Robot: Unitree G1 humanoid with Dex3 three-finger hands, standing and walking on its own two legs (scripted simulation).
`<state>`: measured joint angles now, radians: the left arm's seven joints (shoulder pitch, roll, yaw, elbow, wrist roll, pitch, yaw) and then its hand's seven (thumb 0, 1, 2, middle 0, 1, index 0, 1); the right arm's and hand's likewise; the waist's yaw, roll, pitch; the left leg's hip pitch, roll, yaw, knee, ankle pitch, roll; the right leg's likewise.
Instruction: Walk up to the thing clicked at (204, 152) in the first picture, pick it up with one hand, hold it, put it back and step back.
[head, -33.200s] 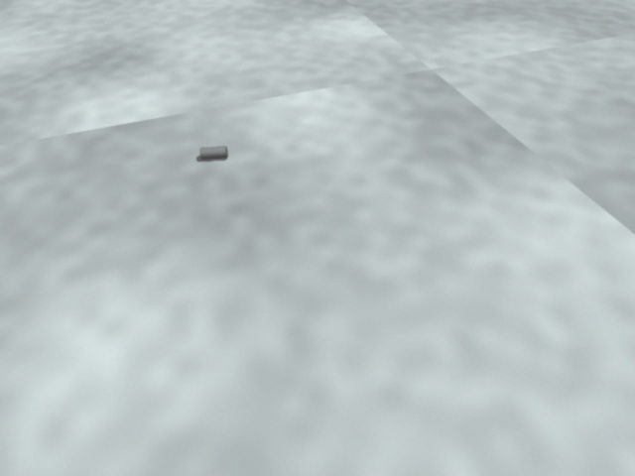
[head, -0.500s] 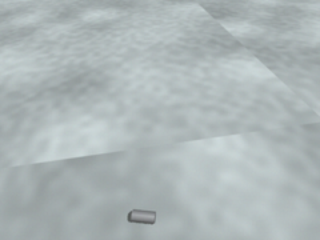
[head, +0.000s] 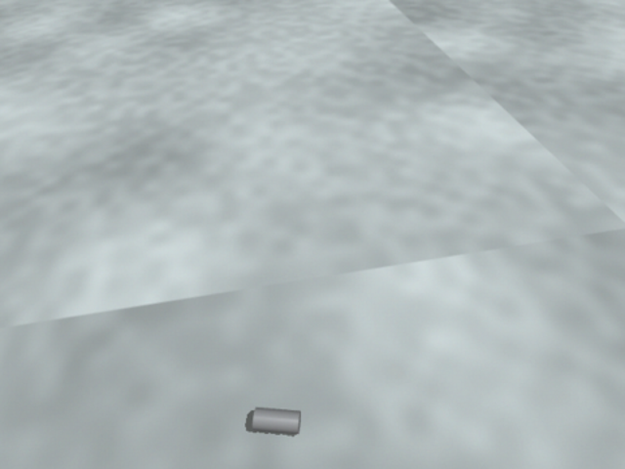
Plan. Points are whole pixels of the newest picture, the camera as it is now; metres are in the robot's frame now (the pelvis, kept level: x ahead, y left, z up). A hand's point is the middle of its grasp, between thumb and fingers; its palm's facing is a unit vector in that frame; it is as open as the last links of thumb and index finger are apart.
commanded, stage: stand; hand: left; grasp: from above
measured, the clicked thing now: (277, 420) +0.42 +0.14 -0.75
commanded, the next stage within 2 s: step back in 1.02 s
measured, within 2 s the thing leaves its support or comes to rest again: neither
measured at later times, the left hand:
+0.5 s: hand out of the picture +0.08 +0.24 -0.16, palm faces +0.02 -0.94 -0.34, open 7.4 cm
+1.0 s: hand out of the picture +0.08 +0.24 -0.16, palm faces +0.00 -0.94 -0.34, open 7.4 cm
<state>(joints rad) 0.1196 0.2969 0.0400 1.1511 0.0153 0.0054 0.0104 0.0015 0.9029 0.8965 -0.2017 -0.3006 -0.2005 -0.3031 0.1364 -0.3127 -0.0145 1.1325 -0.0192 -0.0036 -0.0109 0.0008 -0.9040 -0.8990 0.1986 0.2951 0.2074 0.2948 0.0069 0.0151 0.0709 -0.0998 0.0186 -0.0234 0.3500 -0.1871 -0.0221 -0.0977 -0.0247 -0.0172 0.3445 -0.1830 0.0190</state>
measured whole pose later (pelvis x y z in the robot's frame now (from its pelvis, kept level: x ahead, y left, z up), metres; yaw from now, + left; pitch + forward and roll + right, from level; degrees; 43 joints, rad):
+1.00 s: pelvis +0.01 -0.01 +0.00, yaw +0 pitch -3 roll +0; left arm 0.12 0.33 0.02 1.13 0.01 -0.01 0.00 0.00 0.90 0.90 -0.20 -0.30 -0.20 -0.30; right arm 0.12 -0.34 -0.02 1.14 -0.02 0.00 0.00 0.00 -0.90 -0.90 0.20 0.30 0.21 0.29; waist 0.00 0.01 0.06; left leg -0.09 0.03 -0.02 0.32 -0.19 -0.04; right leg -0.10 -0.01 -0.02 0.33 -0.19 0.01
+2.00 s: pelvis -0.18 +0.03 -0.02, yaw -2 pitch -2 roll +1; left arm 0.12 0.35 0.07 0.78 0.03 0.04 0.01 0.00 0.90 0.90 -0.20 -0.30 -0.20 -0.30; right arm 0.18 -0.41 -0.05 0.89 0.00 0.05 -0.02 0.00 -0.90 -0.90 0.20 0.30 0.21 0.29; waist 0.01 0.01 0.17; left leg -0.35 -0.08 -0.09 0.96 -0.52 -0.03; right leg -0.34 -0.01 0.01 0.59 -0.22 -0.02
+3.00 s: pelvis -0.52 +0.02 -0.02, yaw -1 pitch -3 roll +0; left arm 0.10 0.39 0.08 0.81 0.01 0.09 0.01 0.00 0.90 0.90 -0.20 -0.30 -0.20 -0.30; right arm 0.20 -0.36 -0.04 0.89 -0.04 0.04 -0.01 0.00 -0.90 -0.90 0.20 0.30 0.21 0.30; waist -0.01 -0.04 0.17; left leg -0.30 -0.02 -0.02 0.62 -0.27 0.02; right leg -0.50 0.09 0.12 1.15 -0.52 -0.01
